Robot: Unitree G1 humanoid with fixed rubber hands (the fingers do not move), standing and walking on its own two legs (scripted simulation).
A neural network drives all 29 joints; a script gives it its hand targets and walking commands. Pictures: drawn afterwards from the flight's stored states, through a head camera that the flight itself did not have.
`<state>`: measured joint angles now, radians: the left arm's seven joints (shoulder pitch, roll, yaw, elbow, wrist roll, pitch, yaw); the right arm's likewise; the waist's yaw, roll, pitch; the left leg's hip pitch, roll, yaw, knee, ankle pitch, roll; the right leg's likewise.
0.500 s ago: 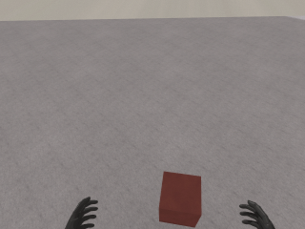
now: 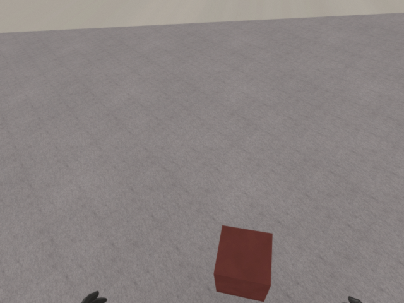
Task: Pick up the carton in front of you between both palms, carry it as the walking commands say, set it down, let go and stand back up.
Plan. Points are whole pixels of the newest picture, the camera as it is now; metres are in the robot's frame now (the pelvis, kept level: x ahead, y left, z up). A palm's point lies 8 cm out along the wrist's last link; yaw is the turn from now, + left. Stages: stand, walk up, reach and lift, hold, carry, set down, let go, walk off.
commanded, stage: stand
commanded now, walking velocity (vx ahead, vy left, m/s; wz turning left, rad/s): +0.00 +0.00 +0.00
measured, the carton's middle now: (243, 263) +0.43 -0.08 -0.64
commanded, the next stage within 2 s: none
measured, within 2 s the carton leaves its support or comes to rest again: neither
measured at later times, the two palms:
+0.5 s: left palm out of the picture +0.08 +0.28 -0.09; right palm out of the picture +0.07 -0.29 -0.11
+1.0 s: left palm out of the picture +0.06 +0.29 -0.09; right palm out of the picture +0.05 -0.29 -0.11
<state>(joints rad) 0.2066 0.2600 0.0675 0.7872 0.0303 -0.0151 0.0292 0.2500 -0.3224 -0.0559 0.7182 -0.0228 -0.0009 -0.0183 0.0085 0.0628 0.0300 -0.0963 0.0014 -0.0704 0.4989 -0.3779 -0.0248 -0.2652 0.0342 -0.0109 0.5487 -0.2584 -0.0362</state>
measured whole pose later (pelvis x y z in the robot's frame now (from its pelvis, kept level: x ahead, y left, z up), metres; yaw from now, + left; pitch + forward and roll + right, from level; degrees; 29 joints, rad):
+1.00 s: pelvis -0.02 +0.00 +0.01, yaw +0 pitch -3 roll +0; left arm 0.16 0.31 0.05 0.97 0.01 -0.01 0.02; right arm 0.24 -0.36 -0.02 0.90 -0.01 -0.02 -0.03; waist 0.01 0.03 0.05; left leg -0.06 0.00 -0.07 0.41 -0.30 -0.02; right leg -0.21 0.03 -0.01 0.44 -0.17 -0.03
